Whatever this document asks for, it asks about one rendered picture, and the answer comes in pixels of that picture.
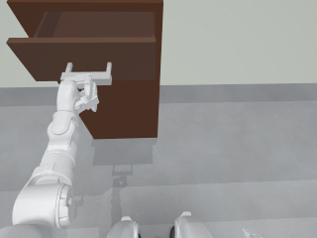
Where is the cabinet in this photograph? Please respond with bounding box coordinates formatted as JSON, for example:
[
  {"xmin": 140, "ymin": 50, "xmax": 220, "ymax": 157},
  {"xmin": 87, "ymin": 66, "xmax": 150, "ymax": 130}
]
[{"xmin": 7, "ymin": 0, "xmax": 163, "ymax": 140}]

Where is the drawer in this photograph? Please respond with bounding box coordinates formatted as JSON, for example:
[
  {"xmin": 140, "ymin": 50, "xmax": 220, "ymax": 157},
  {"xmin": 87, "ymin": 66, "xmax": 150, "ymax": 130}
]
[{"xmin": 6, "ymin": 11, "xmax": 157, "ymax": 81}]

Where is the handle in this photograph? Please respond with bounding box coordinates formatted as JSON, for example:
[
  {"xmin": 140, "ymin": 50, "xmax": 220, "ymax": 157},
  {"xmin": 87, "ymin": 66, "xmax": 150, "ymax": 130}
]
[{"xmin": 60, "ymin": 61, "xmax": 112, "ymax": 85}]

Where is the robot left hand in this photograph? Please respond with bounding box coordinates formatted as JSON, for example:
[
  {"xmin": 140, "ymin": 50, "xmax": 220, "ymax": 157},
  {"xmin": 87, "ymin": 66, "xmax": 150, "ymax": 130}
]
[{"xmin": 56, "ymin": 73, "xmax": 99, "ymax": 117}]

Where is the robot left upper arm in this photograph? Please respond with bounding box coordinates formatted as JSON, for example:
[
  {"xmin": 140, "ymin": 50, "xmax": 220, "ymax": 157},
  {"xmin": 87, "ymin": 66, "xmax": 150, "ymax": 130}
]
[{"xmin": 0, "ymin": 182, "xmax": 75, "ymax": 238}]

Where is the robot left forearm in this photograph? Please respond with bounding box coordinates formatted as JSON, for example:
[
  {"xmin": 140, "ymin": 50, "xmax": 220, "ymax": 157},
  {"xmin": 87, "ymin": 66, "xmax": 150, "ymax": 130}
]
[{"xmin": 12, "ymin": 110, "xmax": 80, "ymax": 225}]

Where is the robot right hand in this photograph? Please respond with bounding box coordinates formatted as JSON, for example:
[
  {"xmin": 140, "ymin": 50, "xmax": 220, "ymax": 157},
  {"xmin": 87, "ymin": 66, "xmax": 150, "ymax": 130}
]
[{"xmin": 241, "ymin": 227, "xmax": 263, "ymax": 238}]

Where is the left robot shin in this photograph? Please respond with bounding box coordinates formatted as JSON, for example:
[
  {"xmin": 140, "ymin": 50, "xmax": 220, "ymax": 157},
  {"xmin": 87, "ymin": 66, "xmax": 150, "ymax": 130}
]
[{"xmin": 121, "ymin": 216, "xmax": 132, "ymax": 221}]

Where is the right robot thigh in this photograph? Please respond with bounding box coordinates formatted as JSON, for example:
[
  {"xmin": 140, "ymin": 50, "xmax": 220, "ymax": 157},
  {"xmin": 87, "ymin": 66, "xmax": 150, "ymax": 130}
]
[{"xmin": 174, "ymin": 215, "xmax": 213, "ymax": 238}]

